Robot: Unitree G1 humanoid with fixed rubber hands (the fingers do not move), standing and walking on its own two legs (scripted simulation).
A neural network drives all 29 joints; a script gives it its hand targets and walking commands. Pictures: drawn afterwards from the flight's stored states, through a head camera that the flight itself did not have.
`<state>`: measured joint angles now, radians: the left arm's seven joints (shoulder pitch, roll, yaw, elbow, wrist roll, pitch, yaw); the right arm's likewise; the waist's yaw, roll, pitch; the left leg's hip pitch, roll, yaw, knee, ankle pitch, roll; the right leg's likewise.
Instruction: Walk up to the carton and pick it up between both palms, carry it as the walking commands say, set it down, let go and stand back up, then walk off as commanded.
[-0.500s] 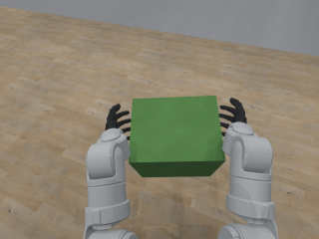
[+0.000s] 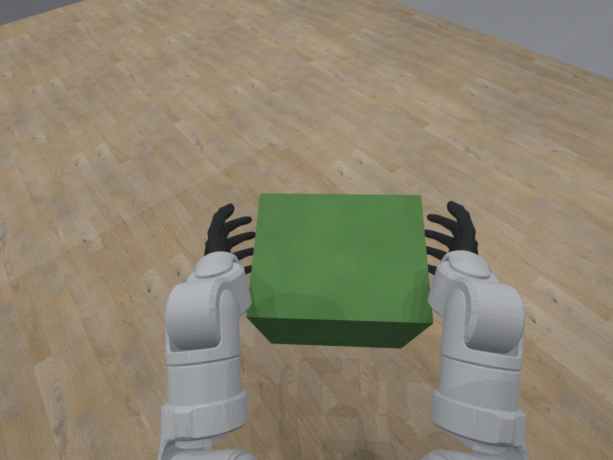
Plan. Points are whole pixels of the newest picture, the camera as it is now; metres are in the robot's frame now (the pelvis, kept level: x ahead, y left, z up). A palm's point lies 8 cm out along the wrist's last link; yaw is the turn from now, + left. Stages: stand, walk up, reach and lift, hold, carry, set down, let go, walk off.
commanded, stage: carry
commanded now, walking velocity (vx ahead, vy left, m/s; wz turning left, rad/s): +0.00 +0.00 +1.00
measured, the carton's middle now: (337, 278) +0.37 -0.01 +0.03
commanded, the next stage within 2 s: none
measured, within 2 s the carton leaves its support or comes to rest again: neither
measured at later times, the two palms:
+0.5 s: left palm (74, 395) +0.19 +0.26 +0.09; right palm (330, 308) +0.28 +0.00 +0.10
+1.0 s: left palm (75, 415) +0.16 +0.22 +0.14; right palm (377, 328) +0.24 -0.04 +0.14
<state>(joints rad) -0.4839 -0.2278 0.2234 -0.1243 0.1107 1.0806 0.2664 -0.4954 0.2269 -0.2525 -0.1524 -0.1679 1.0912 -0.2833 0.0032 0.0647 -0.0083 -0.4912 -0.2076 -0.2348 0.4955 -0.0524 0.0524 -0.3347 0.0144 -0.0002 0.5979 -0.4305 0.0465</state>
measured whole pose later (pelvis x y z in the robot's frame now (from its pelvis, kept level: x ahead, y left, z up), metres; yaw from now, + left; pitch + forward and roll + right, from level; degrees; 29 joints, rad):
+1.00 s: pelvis -0.11 +0.02 +0.00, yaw +15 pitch +0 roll +0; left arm -0.53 -0.22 0.28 0.03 0.18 1.16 0.25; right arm -0.58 0.18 -0.26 0.10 -0.18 1.15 -0.27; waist -0.03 0.01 -0.11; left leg -0.43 0.00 0.06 0.55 -0.19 0.03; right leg -0.37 -0.04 -0.09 0.61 -0.28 -0.01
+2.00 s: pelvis +0.21 +0.06 +0.02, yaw +17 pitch +4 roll +2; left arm -0.23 -0.15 0.05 -0.31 0.10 1.26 0.24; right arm -0.24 0.15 -0.05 -0.31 -0.12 1.26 -0.26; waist 0.02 0.01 -0.11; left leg -0.53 0.05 0.07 0.79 -0.28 -0.02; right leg -0.14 -0.05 -0.22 0.34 -0.28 -0.04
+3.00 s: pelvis +0.60 +0.17 +0.02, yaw +17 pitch +8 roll +0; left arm -0.20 -0.14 0.01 -0.44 0.07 1.23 0.26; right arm -0.20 0.14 -0.03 -0.44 -0.08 1.23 -0.25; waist 0.00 -0.02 -0.05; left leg -0.16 0.06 0.15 0.54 -0.24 -0.02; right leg -0.34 -0.03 -0.18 0.46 -0.17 -0.06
